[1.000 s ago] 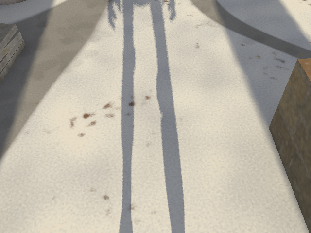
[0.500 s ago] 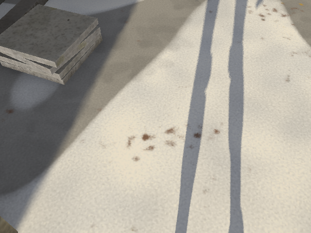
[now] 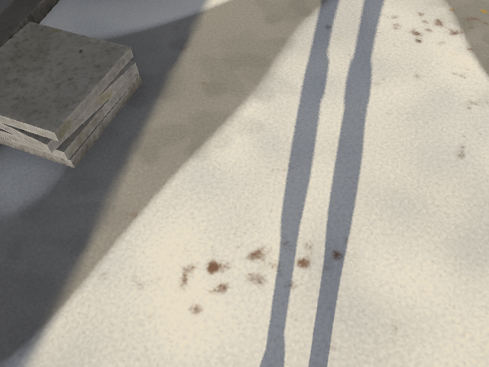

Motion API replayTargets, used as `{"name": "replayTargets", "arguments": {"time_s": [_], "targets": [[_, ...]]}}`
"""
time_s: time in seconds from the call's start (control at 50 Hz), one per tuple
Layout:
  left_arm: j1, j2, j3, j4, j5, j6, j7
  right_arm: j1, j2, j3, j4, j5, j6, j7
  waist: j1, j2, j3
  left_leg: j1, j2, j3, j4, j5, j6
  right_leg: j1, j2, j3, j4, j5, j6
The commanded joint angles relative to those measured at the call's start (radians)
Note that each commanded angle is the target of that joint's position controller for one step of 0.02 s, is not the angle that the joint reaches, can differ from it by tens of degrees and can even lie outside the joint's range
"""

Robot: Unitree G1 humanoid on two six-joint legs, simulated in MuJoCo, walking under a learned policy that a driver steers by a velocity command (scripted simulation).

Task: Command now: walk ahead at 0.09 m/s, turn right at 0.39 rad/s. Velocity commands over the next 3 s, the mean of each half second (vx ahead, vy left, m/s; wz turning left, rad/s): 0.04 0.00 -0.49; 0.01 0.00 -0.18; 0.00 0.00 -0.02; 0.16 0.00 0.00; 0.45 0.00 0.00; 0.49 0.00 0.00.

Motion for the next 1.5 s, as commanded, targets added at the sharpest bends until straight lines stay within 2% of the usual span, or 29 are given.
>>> {"name": "replayTargets", "arguments": {"time_s": [0.02, 0.08, 0.18, 0.26, 0.34, 0.38, 0.42, 0.44, 0.46, 0.48, 0.5, 0.52, 0.54, 0.56, 0.6, 0.66, 0.7, 0.74, 0.78, 0.8, 0.82, 0.84, 0.86, 0.88, 0.92, 0.94, 1.02, 1.14, 1.5], "targets": [[0.040, 0.125, 0.035, -0.056, 0.008, 0.008, 0.006, 0.109, -0.085, -0.020, -0.052, -0.007, 0.039, 0.002, -0.036, -0.052, -0.162, -0.055, 0.056, -0.028, -0.015, 0.032, -0.025, 0.139, -0.258, 0.322, -0.172, 0.400, -0.151], [0.040, 0.160, 0.050, -0.063, 0.016, 0.018, 0.005, 0.089, -0.080, -0.017, -0.060, -0.006, 0.057, -0.004, -0.030, -0.083, -0.178, -0.066, 0.057, -0.023, -0.085, 0.063, -0.033, 0.104, -0.225, 0.326, -0.194, 0.211, -0.125], [0.061, 0.175, 0.065, -0.078, 0.015, 0.048, 0.012, -0.018, -0.090, -0.019, -0.090, 0.000, 0.068, -0.013, 0.020, -0.130, -0.144, -0.142, 0.069, -0.046, -0.231, 0.102, -0.050, 0.134, -0.201, 0.437, -0.247, -0.244, -0.085], [0.076, 0.184, 0.076, -0.084, 0.022, 0.059, 0.013, -0.053, -0.089, -0.016, -0.102, 0.010, 0.056, -0.019, 0.045, -0.138, -0.135, -0.128, 0.056, -0.059, -0.336, 0.081, -0.040, 0.169, -0.203, 0.506, -0.238, -0.294, -0.081], [0.056, 0.186, 0.081, -0.095, 0.031, 0.068, 0.004, -0.043, -0.090, -0.011, -0.108, 0.025, 0.039, -0.023, 0.046, -0.154, -0.135, -0.023, 0.015, -0.055, -0.473, 0.024, -0.008, 0.155, -0.189, 0.556, -0.216, -0.255, -0.079], [0.033, 0.184, 0.082, -0.100, 0.031, 0.073, -0.002, 0.003, -0.094, -0.010, -0.101, 0.036, 0.029, -0.028, 0.026, -0.166, -0.135, 0.079, -0.012, -0.050, -0.597, 0.013, 0.017, 0.125, -0.178, 0.582, -0.210, -0.215, -0.062], [-0.001, 0.176, 0.080, -0.106, 0.015, 0.074, -0.003, 0.091, -0.104, -0.014, -0.080, 0.033, 0.016, -0.041, -0.031, -0.157, -0.126, 0.259, -0.015, -0.043, -0.854, 0.123, 0.044, 0.039, -0.127, 0.570, -0.188, -0.272, 0.000], [0.017, 0.142, 0.072, -0.109, 0.004, 0.069, 0.002, 0.091, -0.164, -0.028, -0.083, 0.024, 0.011, -0.051, -0.020, -0.072, -0.122, 0.347, 0.102, -0.148, -0.972, 0.098, 0.071, -0.046, -0.057, 0.505, -0.105, -0.405, 0.060], [0.061, 0.082, 0.059, -0.123, -0.009, 0.064, 0.006, 0.045, -0.261, -0.047, -0.121, 0.011, 0.015, -0.053, 0.010, 0.151, -0.154, 0.379, 0.386, -0.448, -1.053, -0.015, 0.163, -0.139, 0.079, 0.289, 0.177, -0.466, 0.113], [0.021, 0.172, 0.081, -0.122, 0.034, 0.054, 0.013, -0.040, -0.265, -0.049, -0.136, -0.009, 0.019, -0.044, 0.007, 0.146, -0.064, 0.207, 0.467, -0.518, -1.049, 0.171, 0.248, -0.213, 0.096, 0.156, 0.392, -0.469, 0.125], [0.008, 0.197, 0.088, -0.110, 0.044, 0.052, 0.010, -0.039, -0.187, -0.032, -0.132, -0.005, 0.015, -0.036, 0.024, 0.070, -0.074, 0.158, 0.419, -0.431, -1.004, 0.346, 0.255, -0.133, 0.043, 0.178, 0.527, -0.422, 0.129], [0.044, 0.178, 0.083, -0.089, 0.040, 0.056, 0.004, -0.077, -0.142, -0.019, -0.130, 0.005, 0.010, -0.027, 0.058, 0.049, -0.080, 0.148, 0.340, -0.313, -0.970, 0.461, 0.221, -0.103, 0.046, 0.174, 0.596, -0.368, 0.127], [0.074, 0.165, 0.078, -0.071, 0.037, 0.064, 0.000, -0.092, -0.130, -0.015, -0.135, 0.008, 0.008, -0.021, 0.067, 0.075, -0.099, 0.176, 0.285, -0.232, -0.947, 0.542, 0.194, -0.095, 0.050, 0.161, 0.655, -0.336, 0.132], [0.087, 0.156, 0.073, -0.060, 0.033, 0.072, -0.006, -0.086, -0.127, -0.014, -0.137, 0.009, 0.007, -0.022, 0.057, 0.114, -0.106, 0.208, 0.260, -0.190, -0.931, 0.622, 0.191, -0.110, 0.054, 0.145, 0.698, -0.333, 0.138], [0.046, 0.144, 0.062, -0.066, 0.024, 0.082, -0.010, -0.028, -0.125, -0.014, -0.124, 0.011, 0.006, -0.018, 0.024, 0.119, -0.111, 0.281, 0.252, -0.162, -0.905, 0.713, 0.198, -0.134, 0.046, 0.137, 0.671, -0.338, 0.153], [-0.020, 0.111, 0.040, -0.076, 0.014, 0.093, -0.008, 0.036, -0.130, -0.017, -0.098, 0.013, 0.002, -0.019, -0.015, 0.131, -0.116, 0.377, 0.262, -0.168, -0.881, 0.715, 0.200, -0.118, 0.022, 0.140, 0.483, -0.356, 0.166], [-0.034, 0.092, 0.025, -0.073, 0.009, 0.098, -0.005, 0.036, -0.138, -0.019, -0.088, 0.012, 0.003, -0.015, -0.022, 0.159, -0.125, 0.363, 0.254, -0.158, -0.872, 0.677, 0.194, -0.015, 0.000, 0.098, 0.321, -0.392, 0.160], [-0.045, 0.093, 0.017, -0.070, 0.000, 0.099, 0.003, 0.050, -0.155, -0.025, -0.074, 0.008, 0.011, -0.008, -0.034, 0.187, -0.122, 0.339, 0.253, -0.167, -0.859, 0.683, 0.199, 0.077, -0.005, 0.038, 0.183, -0.419, 0.144], [-0.012, 0.084, 0.009, -0.051, -0.005, 0.091, 0.014, 0.055, -0.160, -0.028, -0.055, 0.015, 0.021, -0.004, -0.007, 0.173, -0.115, 0.319, 0.241, -0.166, -0.815, 0.731, 0.182, 0.170, -0.010, 0.014, -0.029, -0.279, 0.121], [0.012, 0.081, 0.004, -0.036, 0.001, 0.080, 0.020, 0.055, -0.155, -0.027, -0.047, 0.021, 0.022, -0.005, 0.013, 0.144, -0.116, 0.272, 0.235, -0.160, -0.793, 0.719, 0.148, 0.266, -0.032, 0.032, -0.179, -0.109, 0.106], [0.015, 0.112, 0.006, -0.032, 0.013, 0.066, 0.027, 0.073, -0.134, -0.022, -0.047, 0.021, 0.015, -0.005, 0.004, 0.102, -0.143, 0.203, 0.229, -0.163, -0.788, 0.628, 0.101, 0.377, -0.095, 0.117, -0.216, -0.027, 0.087], [0.027, 0.167, 0.008, -0.040, 0.034, 0.051, 0.035, 0.084, -0.092, -0.010, -0.068, 0.022, 0.007, 0.002, -0.013, -0.035, -0.188, 0.108, 0.185, -0.112, -0.718, 0.427, 0.057, 0.482, -0.261, 0.279, -0.202, 0.096, 0.057], [-0.057, 0.157, 0.000, -0.031, 0.018, 0.045, 0.033, 0.073, -0.044, 0.005, -0.064, 0.032, 0.012, 0.000, -0.050, -0.188, -0.118, 0.178, 0.107, -0.041, -0.825, 0.189, 0.035, 0.287, -0.316, 0.293, -0.139, 0.258, -0.011], [-0.099, 0.102, -0.013, -0.046, 0.015, 0.037, 0.027, 0.054, -0.078, 0.000, -0.043, 0.020, 0.019, -0.005, -0.038, -0.144, -0.102, 0.231, 0.112, -0.042, -0.836, 0.205, 0.026, 0.260, -0.277, 0.263, -0.137, 0.189, -0.005], [-0.082, 0.105, -0.016, -0.030, 0.019, 0.032, 0.030, 0.025, -0.108, -0.011, -0.020, 0.020, 0.018, 0.001, -0.011, -0.125, -0.074, 0.259, 0.110, -0.056, -0.854, 0.319, 0.028, 0.233, -0.201, 0.220, -0.138, 0.048, 0.038], [-0.053, 0.115, -0.016, -0.014, 0.014, 0.028, 0.036, 0.026, -0.118, -0.017, -0.014, 0.018, 0.019, 0.004, -0.005, -0.119, -0.064, 0.269, 0.117, -0.061, -0.848, 0.363, 0.030, 0.221, -0.187, 0.212, -0.138, 0.038, 0.045], [-0.029, 0.101, -0.021, 0.023, 0.011, 0.024, 0.038, 0.049, -0.088, -0.009, 0.038, 0.022, 0.016, 0.003, -0.008, -0.062, -0.056, 0.274, 0.127, -0.067, -0.872, 0.363, 0.028, 0.218, -0.175, 0.199, -0.137, -0.012, 0.046], [-0.023, 0.101, -0.026, 0.078, 0.013, 0.020, 0.039, 0.047, -0.085, -0.009, 0.107, 0.023, 0.021, 0.000, -0.014, -0.032, -0.042, 0.300, 0.134, -0.076, -0.887, 0.346, 0.029, 0.182, -0.169, 0.200, -0.161, -0.070, 0.043], [0.066, 0.072, -0.042, 0.267, 0.012, 0.020, 0.048, 0.047, -0.059, 0.009, 0.302, 0.026, 0.024, -0.011, -0.008, -0.022, -0.024, 0.295, 0.149, -0.088, -0.911, 0.320, 0.041, 0.186, -0.157, 0.180, -0.179, -0.084, 0.045]]}}
Next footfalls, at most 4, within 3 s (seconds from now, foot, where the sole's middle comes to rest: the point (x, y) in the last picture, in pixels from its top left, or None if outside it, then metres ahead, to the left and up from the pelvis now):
0.44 left None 0.11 0.12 -0.77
0.82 right None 0.00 -0.06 -0.77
2.38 right None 0.39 -0.15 -0.77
2.92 left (300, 259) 0.74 -0.11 -0.77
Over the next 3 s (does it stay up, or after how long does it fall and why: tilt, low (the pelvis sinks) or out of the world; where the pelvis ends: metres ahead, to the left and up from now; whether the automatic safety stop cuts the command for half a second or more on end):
stays up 0.60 -0.13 0.00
